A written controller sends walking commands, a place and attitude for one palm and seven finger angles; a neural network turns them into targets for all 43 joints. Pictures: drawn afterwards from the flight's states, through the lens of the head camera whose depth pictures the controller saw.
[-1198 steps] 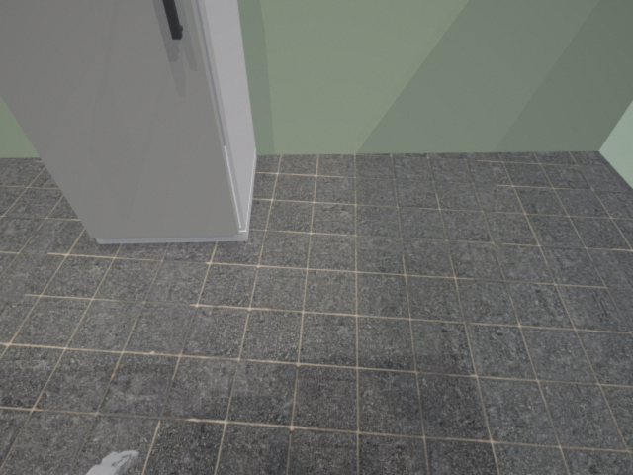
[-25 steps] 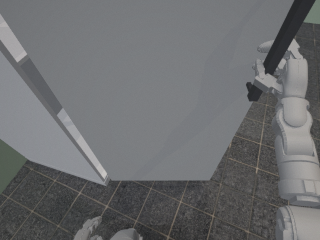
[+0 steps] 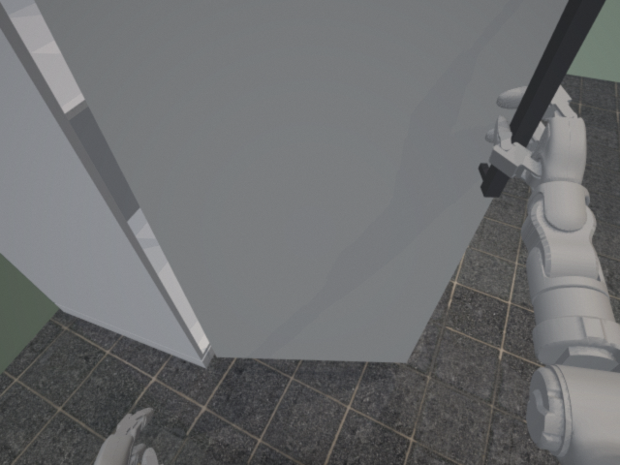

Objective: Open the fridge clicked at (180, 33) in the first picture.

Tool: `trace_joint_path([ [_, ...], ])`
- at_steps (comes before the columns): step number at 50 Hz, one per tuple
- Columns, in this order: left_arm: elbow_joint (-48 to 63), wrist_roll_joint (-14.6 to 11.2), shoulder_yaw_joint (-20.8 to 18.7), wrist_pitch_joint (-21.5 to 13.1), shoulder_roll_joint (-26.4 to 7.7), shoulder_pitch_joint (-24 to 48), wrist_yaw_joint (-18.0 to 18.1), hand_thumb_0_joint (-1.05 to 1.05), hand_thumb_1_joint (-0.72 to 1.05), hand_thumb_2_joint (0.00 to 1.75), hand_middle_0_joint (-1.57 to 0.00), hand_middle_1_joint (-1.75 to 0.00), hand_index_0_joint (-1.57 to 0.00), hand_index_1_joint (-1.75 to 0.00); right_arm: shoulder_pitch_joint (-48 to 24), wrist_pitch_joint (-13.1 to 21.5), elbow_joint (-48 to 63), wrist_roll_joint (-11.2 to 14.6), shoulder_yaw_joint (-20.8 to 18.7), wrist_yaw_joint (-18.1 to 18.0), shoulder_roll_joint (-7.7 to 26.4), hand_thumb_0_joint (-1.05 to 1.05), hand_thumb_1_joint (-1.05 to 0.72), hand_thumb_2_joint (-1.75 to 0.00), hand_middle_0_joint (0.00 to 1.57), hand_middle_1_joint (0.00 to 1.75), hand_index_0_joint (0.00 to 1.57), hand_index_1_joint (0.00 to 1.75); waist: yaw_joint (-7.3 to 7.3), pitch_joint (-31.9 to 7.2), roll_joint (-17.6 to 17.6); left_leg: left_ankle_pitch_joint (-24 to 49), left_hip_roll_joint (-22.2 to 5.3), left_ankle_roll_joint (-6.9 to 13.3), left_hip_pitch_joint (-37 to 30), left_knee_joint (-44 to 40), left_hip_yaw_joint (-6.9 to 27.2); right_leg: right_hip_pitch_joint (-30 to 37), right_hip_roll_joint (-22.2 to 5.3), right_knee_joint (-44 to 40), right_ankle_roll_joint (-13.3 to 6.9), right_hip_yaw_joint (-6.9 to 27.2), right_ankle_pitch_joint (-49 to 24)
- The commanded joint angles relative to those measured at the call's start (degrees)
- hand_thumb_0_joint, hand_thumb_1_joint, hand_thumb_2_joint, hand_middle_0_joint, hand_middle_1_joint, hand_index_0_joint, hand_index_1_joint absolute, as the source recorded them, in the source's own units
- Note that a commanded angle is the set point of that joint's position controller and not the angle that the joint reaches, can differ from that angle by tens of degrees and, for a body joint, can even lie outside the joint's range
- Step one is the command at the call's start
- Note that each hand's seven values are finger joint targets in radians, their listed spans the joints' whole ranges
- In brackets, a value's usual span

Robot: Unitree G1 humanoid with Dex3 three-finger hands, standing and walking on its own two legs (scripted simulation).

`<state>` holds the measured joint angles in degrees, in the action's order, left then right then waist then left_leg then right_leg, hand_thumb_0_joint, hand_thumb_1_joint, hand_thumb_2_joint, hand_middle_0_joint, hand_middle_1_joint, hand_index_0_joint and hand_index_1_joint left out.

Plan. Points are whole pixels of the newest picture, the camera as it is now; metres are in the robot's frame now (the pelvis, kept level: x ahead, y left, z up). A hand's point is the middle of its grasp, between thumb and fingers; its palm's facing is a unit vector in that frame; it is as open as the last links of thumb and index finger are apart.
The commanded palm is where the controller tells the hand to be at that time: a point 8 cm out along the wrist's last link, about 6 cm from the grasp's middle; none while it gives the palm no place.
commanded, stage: stop walking and hold the door back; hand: right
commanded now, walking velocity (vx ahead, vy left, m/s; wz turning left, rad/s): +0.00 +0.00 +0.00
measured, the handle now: (536, 77) +0.49 -0.20 +0.26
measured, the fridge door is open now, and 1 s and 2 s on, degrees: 71 70 70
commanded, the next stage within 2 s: loosen the grip on the handle in 0.14 s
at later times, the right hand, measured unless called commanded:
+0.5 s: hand (511, 138) +0.45 -0.19 +0.21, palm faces +0.23 +0.95 -0.21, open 9.2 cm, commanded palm +0.40 -0.23 +0.19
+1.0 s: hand (509, 146) +0.45 -0.19 +0.19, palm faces +0.23 +0.95 -0.19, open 14.6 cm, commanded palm +0.41 -0.25 +0.20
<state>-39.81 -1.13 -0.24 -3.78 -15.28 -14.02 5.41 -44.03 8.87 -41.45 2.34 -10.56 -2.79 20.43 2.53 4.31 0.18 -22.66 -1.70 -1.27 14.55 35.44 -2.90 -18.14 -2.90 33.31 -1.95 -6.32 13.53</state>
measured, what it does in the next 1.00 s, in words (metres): stands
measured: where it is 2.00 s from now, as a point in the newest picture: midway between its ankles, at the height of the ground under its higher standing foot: outside the picture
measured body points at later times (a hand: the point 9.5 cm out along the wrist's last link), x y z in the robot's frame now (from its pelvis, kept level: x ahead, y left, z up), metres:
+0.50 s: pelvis -0.01 +0.01 +0.00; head +0.00 +0.00 +0.45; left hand +0.06 +0.29 -0.09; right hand +0.44 -0.24 +0.22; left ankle +0.00 +0.13 -0.73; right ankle +0.05 -0.10 -0.73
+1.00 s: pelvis +0.02 +0.02 +0.01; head +0.04 +0.03 +0.46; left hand +0.11 +0.28 -0.11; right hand +0.44 -0.24 +0.21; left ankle +0.00 +0.13 -0.73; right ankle +0.05 -0.10 -0.73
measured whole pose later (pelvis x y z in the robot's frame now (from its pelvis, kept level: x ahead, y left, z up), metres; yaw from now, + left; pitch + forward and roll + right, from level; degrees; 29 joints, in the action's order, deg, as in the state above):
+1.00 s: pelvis +0.02 +0.02 +0.01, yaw -1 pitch +2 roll +0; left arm -42.7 -0.4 -0.4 -4.2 -13.6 -16.3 1.9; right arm -36.8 5.7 -35.4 1.8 -15.7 0.5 23.0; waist 3.4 -0.1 -1.5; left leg -16.5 -0.1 1.0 13.1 27.5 -4.2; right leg -18.3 -3.4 28.2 0.1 -5.1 11.8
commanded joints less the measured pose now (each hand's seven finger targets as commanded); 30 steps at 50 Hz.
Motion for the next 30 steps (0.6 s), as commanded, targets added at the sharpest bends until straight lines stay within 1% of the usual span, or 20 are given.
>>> trace_joint_path([
  [1, 6.46, -0.18, -1.99, -2.0, -8.76, 1.52, -0.21, 0.0, 0.9, 0.9, -0.2, -0.3, -0.2, -0.3, -19.68, 4.51, 15.01, -0.86, -5.23, -1.04, 14.67, 0.0, -0.9, -0.9, 0.45, 1.4, 0.45, 1.4, -2.64, -20.32, -7.18, 11.07, -0.73, 0.68, -5.56, -8.68, 1.52, 10.71, -11.08, -3.91, -2.46, 11.97, -24.9],
  [3, 6.99, -0.39, -1.68, -1.7, -7.95, 1.31, 0.08, 0.0, 0.9, 0.9, -0.2, -0.3, -0.2, -0.3, -19.21, 4.16, 14.65, -0.97, -5.67, -1.24, 16.28, 0.0, -0.9, -0.9, 0.45, 1.4, 0.45, 1.4, -1.84, -22.32, -1.37, 26.03, -6.5, 2.36, -11.52, -9.73, 6.56, 5.54, -6.43, -0.82, 0.95, 6.37, -17.63],
  [6, 6.22, -0.81, -1.29, -1.57, -6.96, 1.47, 0.5, 0.0, 0.9, 0.9, -0.2, -0.3, -0.2, -0.3, -22.12, 3.34, 11.55, -0.43, -5.57, -1.34, 16.72, 0.0, -0.9, -0.9, 0.45, 1.4, 0.45, 1.4, -2.0, -20.19, 8.1, 23.11, -10.02, 3.77, -8.74, -11.2, 9.67, 3.24, -2.77, -0.18, 2.59, 5.2, -4.61],
  [10, 4.66, -0.61, -0.81, -1.8, -7.32, 1.56, 1.16, 0.0, 0.9, 0.9, -0.2, -0.3, -0.2, -0.3, -26.28, 3.62, 7.8, -0.26, -3.96, -1.33, 14.98, 0.0, -0.9, -0.9, 0.45, 1.4, 0.45, 1.4, -2.11, -20.4, 2.84, 16.75, -5.51, 1.22, -3.46, -9.3, 5.12, 9.01, -5.82, -4.42, 0.76, 7.87, -11.55],
  [11, 4.44, -0.56, -0.73, -1.9, -7.3, 1.55, 1.14, 0.0, 0.9, 0.9, -0.2, -0.3, -0.2, -0.3, -27.23, 3.78, 6.89, -0.13, -2.05, -1.11, 12.71, 0.0, -0.9, -0.9, 0.45, 1.4, 0.45, 1.4, -1.99, -20.38, 1.26, 13.61, -4.03, 0.61, -2.18, -8.91, 4.01, 9.92, -6.99, -5.39, 0.15, 8.9, -11.32],
  [12, 9.05, -2.42, 0.99, -3.25, -4.47, -3.65, 0.63, 0.0, 0.9, 0.9, -0.2, -0.3, -0.2, -0.3, -61.78, 6.31, 18.9, -8.24, -20.29, -3.3, 43.02, 0.0, -0.9, -0.9, 0.45, 1.4, 0.45, 1.4, -2.09, -18.1, -6.15, -2.94, -0.82, -0.06, -2.81, -7.85, 4.63, 8.81, -4.07, -13.0, 0.14, 8.15, 10.83],
  [13, 2.89, 2.93, -4.07, -6.3, -6.28, -4.18, -1.22, 0.0, 0.9, 0.9, -0.2, -0.3, -0.2, -0.3, -48.86, 0.9, 0.76, -11.14, -12.03, 1.52, 27.49, 0.0, -0.78, -0.84, 0.45, 1.4, 0.45, 1.4, 3.45, -29.64, 7.0, 14.61, 2.02, 3.49, 1.87, -7.64, 1.83, 7.7, 0.92, -8.33, 0.97, 5.08, -6.3],
  [14, 4.04, 1.88, -3.48, -6.73, -7.45, -6.65, -2.17, 0.0, 0.9, 0.9, -0.2, -0.3, -0.2, -0.3, -42.06, 1.06, 0.03, -7.22, -8.6, 0.66, 18.96, 0.0, -0.66, -0.78, 0.45, 1.4, 0.45, 1.4, 5.3, -24.71, 13.38, 13.74, 3.41, 2.31, 4.53, -8.84, 0.43, 7.83, 0.36, -7.66, -0.2, 6.34, -6.37],
  [15, 4.15, 1.99, -3.29, -7.26, -7.99, -7.2, -2.59, 0.0, 0.9, 0.9, -0.2, -0.3, -0.2, -0.3, -38.37, 1.48, 1.75, -5.79, -7.84, 1.07, 16.13, 0.0, -0.54, -0.73, 0.45, 1.4, 0.45, 1.4, 3.73, -27.4, 12.75, 13.05, 3.12, 2.44, 3.59, -8.85, 1.19, 10.91, -0.27, -8.76, 0.29, 6.88, -4.41],
  [16, 3.59, 1.9, -3.24, -7.67, -7.93, -5.68, -2.6, 0.0, 0.9, 0.9, -0.2, -0.3, -0.2, -0.3, -36.94, 2.02, -1.19, -4.12, -10.23, 1.87, 18.3, 0.0, -0.42, -0.67, 0.45, 1.4, 0.45, 1.4, 2.29, -23.51, 7.76, 10.01, 3.44, 2.69, 4.37, -10.11, 1.5, 10.61, 0.11, -9.8, 0.35, 7.47, -0.79],
  [17, 4.41, 2.13, -2.88, -8.22, -7.8, -4.96, -2.72, 0.0, 0.9, 0.9, -0.2, -0.3, -0.2, -0.3, -32.7, 2.93, -1.46, -2.29, -12.7, 1.92, 19.14, 0.0, -0.3, -0.61, 0.45, 1.4, 0.45, 1.4, -0.21, -22.91, -0.19, 10.36, 2.95, 3.93, 2.74, -10.45, 2.29, 11.57, 0.64, -9.69, 0.77, 6.9, -1.86],
  [18, 5.35, 2.12, -2.33, -8.24, -7.55, -3.92, -3.49, 0.0, 0.9, 0.9, -0.2, -0.3, -0.2, -0.3, -34.88, 3.73, 3.93, -1.9, -6.69, 2.3, 14.41, 0.0, -0.17, -0.55, 0.45, 1.4, 0.45, 1.4, 0.62, -20.84, -8.03, 8.76, 2.61, 4.09, 4.6, -10.12, 2.33, 12.49, 0.62, -9.49, 1.49, 6.34, 0.6],
  [19, 4.6, 2.12, -2.74, -8.08, -7.23, -4.62, -4.0, 0.0, 0.9, 0.9, -0.2, -0.3, -0.2, -0.3, -33.59, 4.24, 2.63, -3.37, -5.53, 2.04, 13.81, 0.0, -0.05, -0.49, 0.45, 1.4, 0.45, 1.4, 0.42, -19.0, -12.15, 8.03, 2.44, 4.54, 6.18, -10.1, 2.56, 11.98, 0.9, -9.16, 1.72, 6.62, 2.42],
  [20, 5.35, 2.15, -2.75, -7.93, -7.29, -4.46, -4.58, 0.0, 0.9, 0.9, -0.2, -0.3, -0.2, -0.3, -31.83, 4.91, 3.88, -4.97, -3.27, 1.58, 12.54, 0.0, 0.07, -0.43, 0.45, 1.4, 0.45, 1.4, 0.87, -15.65, -13.09, 8.12, 2.37, 4.52, 7.24, -10.32, 2.39, 9.95, 0.93, -8.84, 1.47, 6.51, 2.83],
  [21, 5.76, 2.09, -3.08, -7.48, -7.54, -4.87, -5.11, 0.0, 0.9, 0.9, -0.2, -0.3, -0.2, -0.3, -27.54, 5.19, 3.92, -6.7, -3.64, 0.9, 13.77, 0.0, 0.19, -0.37, 0.45, 1.4, 0.45, 1.4, 0.58, -14.67, -11.77, 8.16, 2.51, 4.44, 7.09, -10.18, 2.05, 7.88, 1.02, -8.6, 1.23, 6.4, 2.54],
  [22, 6.54, 1.96, -3.38, -7.04, -7.97, -5.06, -5.27, 0.0, 0.9, 0.9, -0.2, -0.3, -0.2, -0.3, -23.16, 5.17, 3.3, -7.82, -5.26, 0.28, 15.42, 0.0, 0.31, -0.32, 0.45, 1.4, 0.45, 1.4, 0.38, -14.18, -6.32, 8.73, 2.78, 4.29, 5.33, -10.51, 1.57, 6.05, 1.12, -8.31, 0.63, 6.28, 0.95],
  [24, 7.51, 1.21, -3.84, -5.95, -8.86, -4.73, -5.5, 0.0, 0.9, 0.9, -0.2, -0.3, -0.2, -0.3, -19.21, 4.17, 5.14, -6.19, -5.26, 0.48, 14.84, 0.0, 0.55, -0.2, 0.42, 1.37, 0.42, 1.37, 0.62, -15.47, 0.74, 7.91, 2.83, 3.35, 4.34, -11.18, 1.5, 4.82, 1.34, -8.03, 0.0, 5.09, 0.4],
  [27, 8.03, 0.31, -4.42, -5.38, -8.79, -4.42, -5.06, 0.0, 0.9, 0.9, -0.2, -0.3, -0.2, -0.3, -19.05, 3.59, 11.83, -2.42, -4.08, 2.25, 12.22, 0.0, 0.55, -0.2, 0.38, 1.32, 0.38, 1.32, 0.7, -20.48, 3.04, 9.32, 3.01, 3.04, 1.73, -11.86, 2.12, 8.26, 1.52, -7.64, -0.37, 4.52, -2.41],
  [28, 7.24, 0.15, -4.66, -5.03, -9.17, -4.47, -4.72, 0.0, 0.9, 0.9, -0.2, -0.3, -0.2, -0.3, -19.99, 3.1, 13.64, -1.68, -6.09, 2.46, 14.94, 0.0, 0.55, -0.2, 0.37, 1.3, 0.37, 1.3, 0.56, -21.97, 2.24, 9.81, 3.1, 2.79, 1.18, -12.19, 2.56, 8.91, 1.5, -7.72, -0.27, 4.46, -2.86],
  [30, 6.14, -0.08, -4.46, -4.38, -9.23, -4.47, -4.3, 0.0, 0.9, 0.9, -0.2, -0.3, -0.2, -0.3, -21.03, 1.54, 13.42, -0.93, -6.26, 2.62, 15.2, 0.0, 0.55, -0.2, 0.34, 1.27, 0.34, 1.27, 1.31, -19.2, 2.34, 9.49, 3.02, 2.38, 1.94, -13.2, 3.03, 7.86, 1.74, -7.77, -0.33, 4.13, -2.16],
])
